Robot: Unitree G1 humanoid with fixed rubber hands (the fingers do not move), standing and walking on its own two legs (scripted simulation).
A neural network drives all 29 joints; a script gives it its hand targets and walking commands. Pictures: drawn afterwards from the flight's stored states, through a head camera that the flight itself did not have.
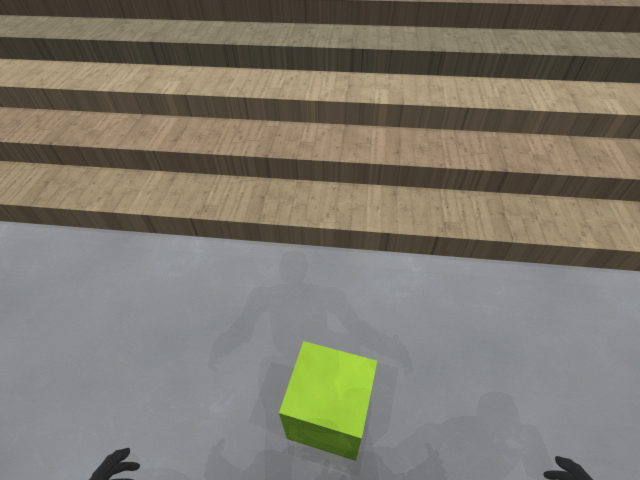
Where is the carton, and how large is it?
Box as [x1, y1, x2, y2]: [279, 341, 376, 460]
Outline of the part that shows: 303,341 279,411 286,436 289,439 355,460 362,434 376,361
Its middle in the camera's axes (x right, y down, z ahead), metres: +0.03 +0.46 +1.10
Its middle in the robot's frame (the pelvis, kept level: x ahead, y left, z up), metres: +0.42 +0.01 -0.66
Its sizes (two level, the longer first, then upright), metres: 0.210 0.200 0.250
